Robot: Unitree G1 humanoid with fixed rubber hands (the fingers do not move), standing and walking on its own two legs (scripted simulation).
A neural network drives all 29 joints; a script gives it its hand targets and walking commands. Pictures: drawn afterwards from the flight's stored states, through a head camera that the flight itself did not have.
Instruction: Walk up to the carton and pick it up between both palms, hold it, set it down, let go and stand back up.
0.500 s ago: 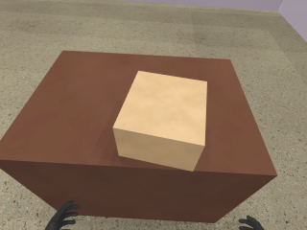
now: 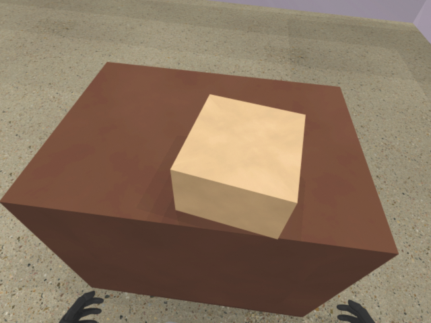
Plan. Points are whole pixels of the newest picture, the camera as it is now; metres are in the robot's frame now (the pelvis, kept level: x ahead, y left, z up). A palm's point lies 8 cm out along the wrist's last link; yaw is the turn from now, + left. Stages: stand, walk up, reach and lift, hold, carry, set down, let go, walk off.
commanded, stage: walk up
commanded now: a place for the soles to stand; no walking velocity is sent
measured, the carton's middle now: (241, 161) +0.46 -0.03 +0.01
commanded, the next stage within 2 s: none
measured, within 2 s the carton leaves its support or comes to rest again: neither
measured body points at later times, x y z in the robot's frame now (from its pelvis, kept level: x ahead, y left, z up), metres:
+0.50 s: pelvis +0.00 +0.00 +0.00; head +0.01 +0.01 +0.45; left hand +0.11 +0.28 -0.11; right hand +0.14 -0.27 -0.08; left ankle +0.04 +0.14 -0.72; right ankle +0.00 -0.12 -0.72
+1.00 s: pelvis +0.00 -0.01 +0.00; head +0.01 +0.00 +0.45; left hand +0.09 +0.28 -0.11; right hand +0.14 -0.28 -0.08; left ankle +0.04 +0.14 -0.72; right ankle +0.00 -0.12 -0.72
